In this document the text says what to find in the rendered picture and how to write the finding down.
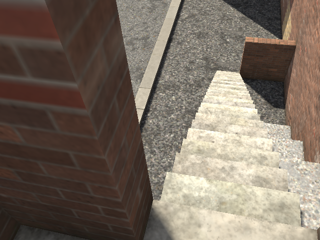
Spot stairs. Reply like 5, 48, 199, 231
160, 70, 302, 227

